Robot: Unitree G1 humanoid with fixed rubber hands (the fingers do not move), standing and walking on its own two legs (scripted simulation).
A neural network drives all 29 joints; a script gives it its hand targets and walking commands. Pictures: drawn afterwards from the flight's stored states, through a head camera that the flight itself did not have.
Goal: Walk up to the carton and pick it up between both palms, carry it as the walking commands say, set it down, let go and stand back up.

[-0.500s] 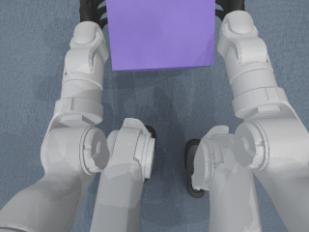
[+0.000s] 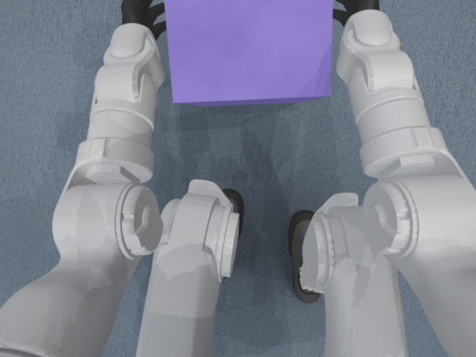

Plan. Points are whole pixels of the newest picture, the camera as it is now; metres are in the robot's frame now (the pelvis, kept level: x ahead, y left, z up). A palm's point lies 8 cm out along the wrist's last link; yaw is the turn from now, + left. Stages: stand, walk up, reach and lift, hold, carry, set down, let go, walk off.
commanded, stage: set down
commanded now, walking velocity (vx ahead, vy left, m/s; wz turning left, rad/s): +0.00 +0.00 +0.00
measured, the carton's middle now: (249, 39) +0.54 +0.07 -0.23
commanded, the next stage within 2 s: none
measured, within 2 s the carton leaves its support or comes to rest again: rests again in 0.30 s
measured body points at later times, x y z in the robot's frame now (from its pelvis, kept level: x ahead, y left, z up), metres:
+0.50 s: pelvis +0.00 +0.00 -0.01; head +0.36 +0.01 +0.26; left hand +0.53 +0.21 -0.16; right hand +0.56 -0.07 -0.17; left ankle +0.12 +0.10 -0.34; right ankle +0.09 -0.09 -0.34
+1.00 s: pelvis +0.00 +0.00 -0.01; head +0.36 +0.01 +0.26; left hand +0.53 +0.21 -0.16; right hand +0.57 -0.07 -0.17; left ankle +0.12 +0.10 -0.34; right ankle +0.09 -0.09 -0.34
